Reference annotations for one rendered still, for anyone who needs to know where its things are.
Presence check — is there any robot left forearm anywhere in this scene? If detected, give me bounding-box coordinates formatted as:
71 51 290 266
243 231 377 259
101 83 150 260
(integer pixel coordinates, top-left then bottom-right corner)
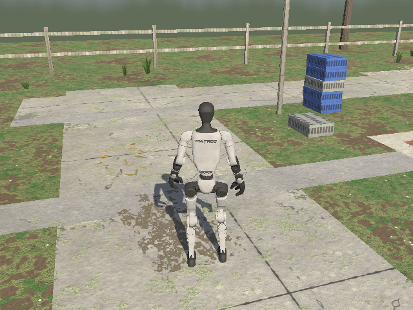
170 156 182 179

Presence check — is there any robot left hand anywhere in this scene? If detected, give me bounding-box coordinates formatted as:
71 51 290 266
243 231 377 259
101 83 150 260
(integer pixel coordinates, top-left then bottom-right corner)
168 176 183 189

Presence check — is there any robot right thigh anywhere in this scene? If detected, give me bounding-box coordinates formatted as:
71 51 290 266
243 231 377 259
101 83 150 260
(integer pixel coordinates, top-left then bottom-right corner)
215 180 228 223

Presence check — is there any left robot upper arm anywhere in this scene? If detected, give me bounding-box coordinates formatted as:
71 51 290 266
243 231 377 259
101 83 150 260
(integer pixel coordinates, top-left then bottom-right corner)
175 130 193 165

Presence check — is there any right robot upper arm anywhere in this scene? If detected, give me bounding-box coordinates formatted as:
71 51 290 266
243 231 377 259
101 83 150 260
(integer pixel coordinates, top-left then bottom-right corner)
220 130 237 166

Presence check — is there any robot right hand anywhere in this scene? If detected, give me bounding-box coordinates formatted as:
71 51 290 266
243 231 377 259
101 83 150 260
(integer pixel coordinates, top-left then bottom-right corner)
230 181 245 196

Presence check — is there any robot right forearm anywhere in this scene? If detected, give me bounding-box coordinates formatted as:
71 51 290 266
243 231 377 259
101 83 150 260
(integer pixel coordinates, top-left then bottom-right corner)
231 156 244 183

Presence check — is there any robot head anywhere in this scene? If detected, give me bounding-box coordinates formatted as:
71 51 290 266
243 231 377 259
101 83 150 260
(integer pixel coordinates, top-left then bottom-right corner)
196 102 217 133

